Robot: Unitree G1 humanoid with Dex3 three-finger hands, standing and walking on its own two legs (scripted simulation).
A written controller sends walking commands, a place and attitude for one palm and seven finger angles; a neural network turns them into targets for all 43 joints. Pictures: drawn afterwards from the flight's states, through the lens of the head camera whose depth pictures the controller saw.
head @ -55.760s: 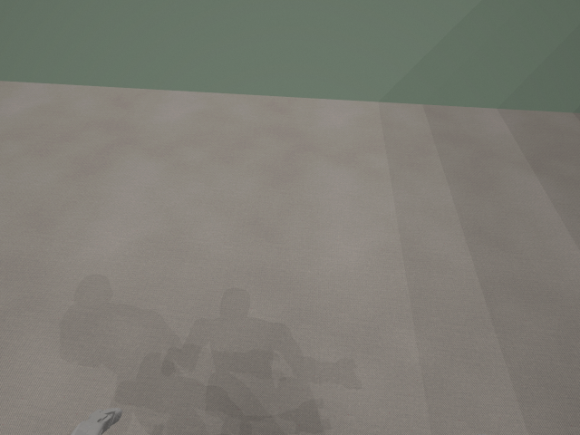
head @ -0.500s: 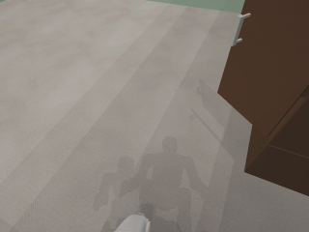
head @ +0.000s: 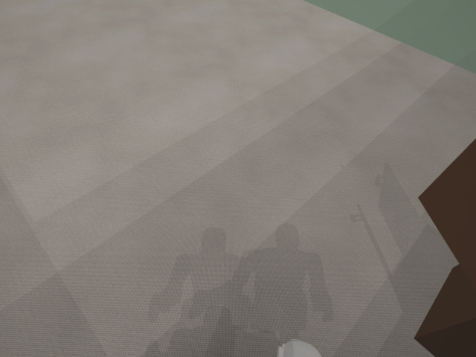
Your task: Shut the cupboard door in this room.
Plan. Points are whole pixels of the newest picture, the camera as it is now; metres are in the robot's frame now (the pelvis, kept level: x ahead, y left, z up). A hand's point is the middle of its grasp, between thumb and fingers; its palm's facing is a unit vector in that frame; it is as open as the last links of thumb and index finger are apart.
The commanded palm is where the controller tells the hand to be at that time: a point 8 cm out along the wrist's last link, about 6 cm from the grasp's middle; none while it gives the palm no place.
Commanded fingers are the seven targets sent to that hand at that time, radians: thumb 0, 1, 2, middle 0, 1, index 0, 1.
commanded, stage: walk to a spot facing it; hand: left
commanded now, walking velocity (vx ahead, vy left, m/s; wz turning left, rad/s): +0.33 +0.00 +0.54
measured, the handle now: out of the picture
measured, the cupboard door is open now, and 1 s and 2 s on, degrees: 54 54 54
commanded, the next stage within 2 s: turn to face it in 0.80 s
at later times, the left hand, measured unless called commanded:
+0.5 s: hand out of the picture +0.12 +0.14 -0.16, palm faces +0.35 -0.91 -0.21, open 7.3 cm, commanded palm none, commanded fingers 0.00 0.90 0.90 -0.20 -0.30 -0.20 -0.30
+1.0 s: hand (89, 282) +0.27 +0.33 -0.16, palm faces +0.57 -0.80 -0.20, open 7.4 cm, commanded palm none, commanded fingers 0.00 0.90 0.90 -0.20 -0.30 -0.20 -0.30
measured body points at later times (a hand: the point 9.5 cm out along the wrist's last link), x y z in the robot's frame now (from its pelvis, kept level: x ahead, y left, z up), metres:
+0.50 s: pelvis +0.15 -0.04 +0.01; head +0.18 -0.03 +0.45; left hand +0.11 +0.19 -0.14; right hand +0.28 -0.27 -0.14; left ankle +0.15 +0.10 -0.65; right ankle +0.14 -0.15 -0.74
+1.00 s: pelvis +0.29 +0.10 +0.01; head +0.30 +0.15 +0.45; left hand +0.24 +0.37 -0.14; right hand +0.46 -0.07 -0.13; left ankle +0.27 +0.13 -0.74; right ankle +0.43 -0.03 -0.65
